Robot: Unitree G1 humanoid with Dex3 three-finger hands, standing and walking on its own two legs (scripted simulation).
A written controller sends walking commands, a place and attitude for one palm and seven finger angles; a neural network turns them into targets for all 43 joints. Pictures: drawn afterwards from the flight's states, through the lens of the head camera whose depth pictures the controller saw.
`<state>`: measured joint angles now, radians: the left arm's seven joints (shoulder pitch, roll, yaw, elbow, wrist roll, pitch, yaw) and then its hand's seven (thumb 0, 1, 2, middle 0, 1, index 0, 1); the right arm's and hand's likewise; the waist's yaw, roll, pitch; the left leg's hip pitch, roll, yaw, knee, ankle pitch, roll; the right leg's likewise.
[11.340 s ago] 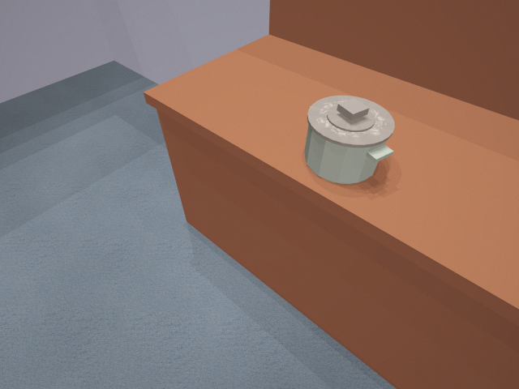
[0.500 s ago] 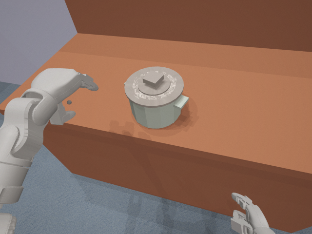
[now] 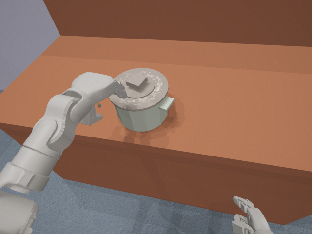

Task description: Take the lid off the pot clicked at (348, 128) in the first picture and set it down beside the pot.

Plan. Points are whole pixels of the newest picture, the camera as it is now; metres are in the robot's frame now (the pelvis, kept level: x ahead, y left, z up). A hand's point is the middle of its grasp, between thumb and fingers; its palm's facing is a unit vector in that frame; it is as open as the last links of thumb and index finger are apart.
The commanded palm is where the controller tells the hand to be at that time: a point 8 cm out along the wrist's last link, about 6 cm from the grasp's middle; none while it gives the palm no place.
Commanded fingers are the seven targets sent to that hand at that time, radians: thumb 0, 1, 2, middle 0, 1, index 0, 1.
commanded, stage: move the open hand above the knob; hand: left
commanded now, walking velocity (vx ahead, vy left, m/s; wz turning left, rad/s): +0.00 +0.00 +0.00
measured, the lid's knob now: (136, 81) +0.53 +0.09 +0.09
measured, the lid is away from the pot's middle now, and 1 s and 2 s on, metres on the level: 0.00 0.00 0.00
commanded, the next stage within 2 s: none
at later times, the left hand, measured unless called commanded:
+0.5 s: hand (109, 84) +0.45 +0.15 +0.15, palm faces -0.26 +0.00 -0.97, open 9.9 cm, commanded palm +0.44 +0.13 +0.22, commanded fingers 0.00 -0.28 1.44 -0.85 -0.08 -0.85 -0.08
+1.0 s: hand (136, 60) +0.51 +0.08 +0.18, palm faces -0.21 -0.05 -0.98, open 9.9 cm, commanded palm +0.48 +0.09 +0.22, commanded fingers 0.00 -0.28 1.44 -0.85 -0.08 -0.85 -0.08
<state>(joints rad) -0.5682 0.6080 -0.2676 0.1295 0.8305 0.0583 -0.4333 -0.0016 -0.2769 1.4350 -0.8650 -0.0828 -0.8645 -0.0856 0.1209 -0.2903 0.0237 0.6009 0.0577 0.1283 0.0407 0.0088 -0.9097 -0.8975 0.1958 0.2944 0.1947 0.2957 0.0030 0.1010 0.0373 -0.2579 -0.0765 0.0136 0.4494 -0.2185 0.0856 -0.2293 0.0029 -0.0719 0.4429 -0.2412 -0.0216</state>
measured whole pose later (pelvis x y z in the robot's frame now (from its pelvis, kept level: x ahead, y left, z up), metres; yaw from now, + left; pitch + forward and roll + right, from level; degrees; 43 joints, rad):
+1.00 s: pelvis +0.02 +0.00 +0.00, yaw -3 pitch +7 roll +0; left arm -1.15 0.40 -0.27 0.89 0.88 0.18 -0.31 0.00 -0.28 1.44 -0.86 -0.08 -0.86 -0.09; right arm 0.24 -0.26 0.02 0.68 0.07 0.13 0.03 0.01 -0.91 -0.90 0.20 0.29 0.19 0.30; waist -0.10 0.06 -0.05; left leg -0.34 -0.07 0.06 0.43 -0.23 0.08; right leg -0.35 0.01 -0.02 0.48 -0.26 -0.02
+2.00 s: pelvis +0.02 +0.00 +0.00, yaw -2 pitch +7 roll +0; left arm -1.04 0.41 -0.32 0.81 0.89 0.19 -0.37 0.00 -0.28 1.44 -0.86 -0.08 -0.86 -0.08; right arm 0.26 -0.29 0.00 0.67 0.07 0.16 0.04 0.01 -0.91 -0.90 0.20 0.29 0.19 0.30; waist -0.08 0.07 -0.05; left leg -0.33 -0.07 0.05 0.44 -0.23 0.08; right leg -0.33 0.01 -0.03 0.47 -0.26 -0.02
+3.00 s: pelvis +0.02 +0.00 +0.00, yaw -2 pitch +6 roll +0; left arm -1.04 0.41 -0.32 0.74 0.88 0.18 -0.38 0.00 -0.27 1.44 -0.86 -0.08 -0.86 -0.09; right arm 0.26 -0.29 -0.01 0.68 0.07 0.15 0.02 0.01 -0.91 -0.90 0.20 0.29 0.19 0.30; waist -0.08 0.08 -0.04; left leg -0.31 -0.07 0.04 0.43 -0.23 0.09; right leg -0.30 0.01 -0.03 0.44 -0.25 -0.02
